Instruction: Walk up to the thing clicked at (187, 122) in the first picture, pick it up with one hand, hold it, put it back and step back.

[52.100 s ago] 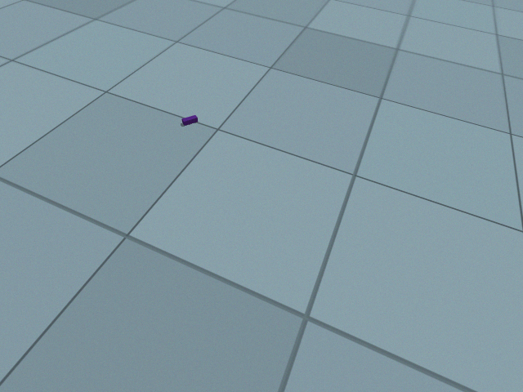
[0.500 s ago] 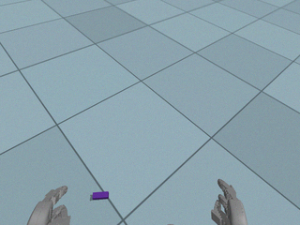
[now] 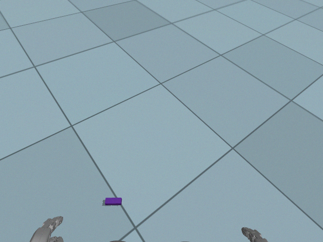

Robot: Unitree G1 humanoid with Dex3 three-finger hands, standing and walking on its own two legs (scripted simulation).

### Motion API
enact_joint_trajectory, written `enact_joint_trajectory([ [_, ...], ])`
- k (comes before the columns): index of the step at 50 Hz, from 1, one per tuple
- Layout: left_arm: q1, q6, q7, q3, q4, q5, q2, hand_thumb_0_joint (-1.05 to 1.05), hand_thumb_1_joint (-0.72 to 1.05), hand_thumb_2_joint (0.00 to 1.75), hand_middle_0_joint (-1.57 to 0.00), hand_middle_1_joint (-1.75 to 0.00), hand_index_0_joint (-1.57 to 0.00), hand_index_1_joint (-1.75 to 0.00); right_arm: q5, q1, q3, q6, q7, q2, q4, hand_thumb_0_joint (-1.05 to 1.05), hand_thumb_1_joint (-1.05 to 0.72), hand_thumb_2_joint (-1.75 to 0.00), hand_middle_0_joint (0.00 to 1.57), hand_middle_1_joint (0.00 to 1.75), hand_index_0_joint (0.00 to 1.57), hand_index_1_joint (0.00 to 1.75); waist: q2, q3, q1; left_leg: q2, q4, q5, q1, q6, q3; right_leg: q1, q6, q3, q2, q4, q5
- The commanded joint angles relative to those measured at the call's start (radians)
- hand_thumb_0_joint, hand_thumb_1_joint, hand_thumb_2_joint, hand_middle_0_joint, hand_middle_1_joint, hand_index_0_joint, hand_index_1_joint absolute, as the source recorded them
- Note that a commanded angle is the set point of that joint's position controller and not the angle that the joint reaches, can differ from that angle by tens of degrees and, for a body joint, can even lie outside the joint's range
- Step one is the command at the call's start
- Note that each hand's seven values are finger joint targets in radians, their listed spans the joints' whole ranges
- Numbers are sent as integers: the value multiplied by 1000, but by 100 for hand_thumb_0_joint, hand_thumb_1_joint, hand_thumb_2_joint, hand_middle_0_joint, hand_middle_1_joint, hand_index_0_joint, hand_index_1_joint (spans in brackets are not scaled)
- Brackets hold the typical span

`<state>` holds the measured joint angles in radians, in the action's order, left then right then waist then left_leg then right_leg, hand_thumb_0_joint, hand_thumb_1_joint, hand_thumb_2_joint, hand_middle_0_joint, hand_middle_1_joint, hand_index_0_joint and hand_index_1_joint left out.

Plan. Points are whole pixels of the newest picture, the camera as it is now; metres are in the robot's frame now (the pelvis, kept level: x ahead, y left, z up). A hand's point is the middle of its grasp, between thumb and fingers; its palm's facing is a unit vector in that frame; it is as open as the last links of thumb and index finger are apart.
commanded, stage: stand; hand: left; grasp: from above
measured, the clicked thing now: (113, 201) +0.41 +0.22 -0.73
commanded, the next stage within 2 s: none
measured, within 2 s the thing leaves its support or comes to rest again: neither
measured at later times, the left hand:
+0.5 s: hand out of the picture +0.05 +0.24 -0.13, palm faces +0.06 -0.95 -0.31, open 7.3 cm
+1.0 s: hand out of the picture +0.06 +0.23 -0.13, palm faces +0.04 -0.95 -0.32, open 7.3 cm
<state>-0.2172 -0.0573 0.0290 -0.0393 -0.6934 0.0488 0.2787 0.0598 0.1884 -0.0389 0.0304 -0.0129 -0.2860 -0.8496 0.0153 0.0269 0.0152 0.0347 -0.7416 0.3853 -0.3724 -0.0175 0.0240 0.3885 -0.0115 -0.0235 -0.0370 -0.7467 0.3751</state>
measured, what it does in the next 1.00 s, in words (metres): stands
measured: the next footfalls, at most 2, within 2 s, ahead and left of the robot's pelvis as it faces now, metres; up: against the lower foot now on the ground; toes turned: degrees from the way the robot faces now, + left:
none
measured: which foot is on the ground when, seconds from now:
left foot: down 0.00-1.00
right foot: down 0.00-1.00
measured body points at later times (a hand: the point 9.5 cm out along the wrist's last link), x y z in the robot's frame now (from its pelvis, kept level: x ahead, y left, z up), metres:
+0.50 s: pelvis +0.00 +0.01 +0.03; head -0.01 +0.01 +0.48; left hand +0.04 +0.29 -0.11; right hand +0.08 -0.26 -0.11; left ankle +0.00 +0.11 -0.71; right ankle +0.01 -0.13 -0.71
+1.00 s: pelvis +0.00 -0.01 +0.03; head +0.00 -0.01 +0.48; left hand +0.05 +0.28 -0.11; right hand +0.07 -0.29 -0.11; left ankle +0.00 +0.11 -0.71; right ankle +0.01 -0.13 -0.71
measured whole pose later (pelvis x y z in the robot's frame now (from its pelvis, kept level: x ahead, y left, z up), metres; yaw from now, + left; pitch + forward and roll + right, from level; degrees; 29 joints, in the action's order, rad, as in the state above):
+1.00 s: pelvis +0.00 -0.01 +0.03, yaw +1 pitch -4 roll +0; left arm -0.13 0.01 0.02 -0.03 -1.16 0.02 0.28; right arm 0.02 0.14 -0.02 0.00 -0.02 -0.31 -1.13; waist -0.01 0.06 0.01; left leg 0.02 -0.34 0.19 -0.09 0.00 0.05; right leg 0.09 -0.01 -0.05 -0.02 -0.34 0.18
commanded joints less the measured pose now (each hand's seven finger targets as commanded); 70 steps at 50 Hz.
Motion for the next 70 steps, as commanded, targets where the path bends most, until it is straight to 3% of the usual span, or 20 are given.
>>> enact_joint_trajectory([
  [1,63,66,14,-54,-4,1,149,0,90,90,-20,-30,-20,-30,-7,-33,-48,27,-9,-140,44,0,-90,-90,20,30,20,30,-2,-106,3,-71,184,-229,94,-41,97,-121,44,101,-63,212,-172],
  [4,61,68,15,-50,-79,-9,144,0,90,90,-20,-30,-20,-30,-11,-44,-45,23,-16,-147,4,0,-90,-90,20,30,20,30,-31,-75,11,-94,250,-303,117,-39,127,-167,37,77,-52,227,-233],
  [9,60,70,16,-43,-188,-16,147,0,90,90,-20,-30,-20,-30,-20,-47,-41,9,-25,-166,-62,0,-90,-90,20,30,20,30,-32,-23,8,-106,335,-285,121,-29,141,-239,33,71,-59,305,-233],
  [15,73,68,17,-37,-275,-21,159,0,90,90,-20,-30,-20,-30,-29,-39,-39,4,-30,-179,-129,0,-90,-90,20,30,20,30,-42,-31,1,-118,402,-338,213,-20,137,-277,24,64,-62,362,-253],
  [17,74,67,16,-35,-299,-19,165,0,90,90,-20,-30,-20,-30,-29,-53,-40,1,-29,-182,-140,0,-90,-90,20,30,20,30,-44,-10,2,-119,429,-285,205,-18,142,-276,18,60,-61,379,-229],
  [20,84,70,16,-34,-329,-19,169,0,90,90,-20,-30,-20,-30,-30,-57,-37,-2,-27,-175,-160,0,-90,-90,20,30,20,30,-20,8,1,-117,442,-285,201,-16,135,-296,19,67,-72,406,-230],
  [23,82,65,12,-32,-353,-20,166,0,90,90,-20,-30,-20,-30,-30,-64,-38,-6,-26,-185,-176,0,-90,-90,20,30,20,30,-50,41,2,-119,491,-142,171,-14,151,-284,16,60,-63,416,-178],
  [28,82,69,7,-32,-378,-20,175,0,90,90,-20,-30,-20,-30,-31,-78,-35,-8,-20,-187,-187,0,-90,-90,20,30,20,30,-42,32,7,-123,508,-99,148,-17,159,-313,16,61,-68,427,-173],
  [29,74,70,6,-32,-386,-18,185,0,90,90,-20,-30,-20,-30,-31,-82,-35,-8,-18,-183,-188,0,-90,-90,20,30,20,30,-11,36,9,-118,506,-108,163,-12,155,-291,16,64,-67,436,-146],
  [30,76,74,7,-29,-387,-16,178,0,90,90,-20,-30,-20,-30,-33,-90,-36,-5,-18,-192,-186,0,-90,-90,20,30,20,30,-5,5,7,-119,481,-180,205,-17,143,-298,19,70,-78,449,-175],
  [33,106,79,9,-30,-386,-19,191,0,90,90,-20,-30,-20,-30,-34,-77,-31,-3,-17,-186,-199,0,-90,-90,20,30,20,30,-7,-18,-5,-120,468,-270,235,-13,130,-304,20,78,-89,452,-223],
  [40,111,80,9,-29,-402,-27,204,0,90,90,-20,-30,-20,-30,-36,-68,-21,-5,-19,-193,-219,0,-90,-90,20,30,20,30,-16,-23,-6,-126,459,-332,255,-14,115,-321,21,81,-92,462,-278],
  [49,119,79,4,-27,-414,-24,210,0,90,90,-20,-30,-20,-30,-38,-89,-15,-10,-16,-205,-225,0,-90,-90,20,30,20,30,-18,23,-2,-124,477,-249,209,-8,117,-308,20,78,-81,486,-197],
  [55,136,84,3,-29,-409,-25,219,0,90,90,-20,-30,-20,-30,-39,-93,-15,-7,-15,-211,-224,0,-90,-90,20,30,20,30,-13,-11,-7,-131,467,-303,233,-9,113,-319,22,84,-86,488,-231],
  [61,149,88,2,-31,-401,-32,226,0,90,90,-20,-30,-20,-30,-40,-90,-12,-2,-17,-217,-227,0,-90,-90,20,30,20,30,-14,-66,-10,-142,451,-430,265,-7,101,-371,25,78,-96,459,-400],
  [63,145,85,0,-28,-406,-32,217,0,90,90,-20,-30,-20,-30,-41,-97,-12,-2,-18,-222,-228,0,-90,-90,20,30,20,30,-17,-50,-8,-144,458,-412,267,-5,105,-352,23,73,-89,467,-363],
  [68,148,86,1,-28,-404,-33,225,0,90,90,-20,-30,-20,-30,-42,-96,-9,-4,-17,-220,-227,0,-90,-90,20,30,20,30,-2,-53,-7,-145,456,-428,262,-6,101,-368,22,72,-94,465,-403],
  [70,156,83,-2,-27,-406,-34,223,0,90,90,-20,-30,-20,-30,-41,-100,-8,-3,-18,-224,-232,0,-90,-90,20,30,20,30,-20,-30,-5,-145,473,-378,255,-4,105,-345,24,76,-90,475,-335],
])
